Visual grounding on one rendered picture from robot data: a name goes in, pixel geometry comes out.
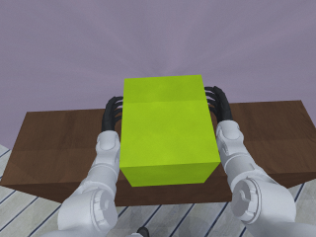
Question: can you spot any robot left upper arm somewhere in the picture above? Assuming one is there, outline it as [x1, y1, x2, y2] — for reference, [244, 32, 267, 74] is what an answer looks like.
[39, 189, 119, 237]

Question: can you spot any right robot hand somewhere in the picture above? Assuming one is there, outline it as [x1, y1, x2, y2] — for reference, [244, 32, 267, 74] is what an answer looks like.
[204, 86, 233, 123]

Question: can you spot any pedestal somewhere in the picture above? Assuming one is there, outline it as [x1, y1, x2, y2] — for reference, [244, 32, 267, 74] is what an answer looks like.
[0, 100, 316, 207]

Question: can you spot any robot left foot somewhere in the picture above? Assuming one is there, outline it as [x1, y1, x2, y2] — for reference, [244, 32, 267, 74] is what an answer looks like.
[136, 226, 149, 237]

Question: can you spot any robot right upper arm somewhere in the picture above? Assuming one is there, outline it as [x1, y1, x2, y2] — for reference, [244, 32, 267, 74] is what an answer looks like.
[230, 178, 316, 237]

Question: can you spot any left robot hand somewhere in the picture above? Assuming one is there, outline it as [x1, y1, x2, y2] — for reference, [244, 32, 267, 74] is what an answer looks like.
[101, 96, 123, 132]

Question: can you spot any right robot forearm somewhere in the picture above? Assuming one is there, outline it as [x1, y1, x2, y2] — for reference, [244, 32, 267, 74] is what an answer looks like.
[215, 119, 296, 217]

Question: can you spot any left robot forearm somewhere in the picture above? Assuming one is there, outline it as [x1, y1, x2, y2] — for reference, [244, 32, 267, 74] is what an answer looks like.
[57, 130, 120, 230]

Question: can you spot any carton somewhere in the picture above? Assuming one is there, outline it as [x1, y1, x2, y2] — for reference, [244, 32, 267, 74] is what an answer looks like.
[119, 74, 221, 187]

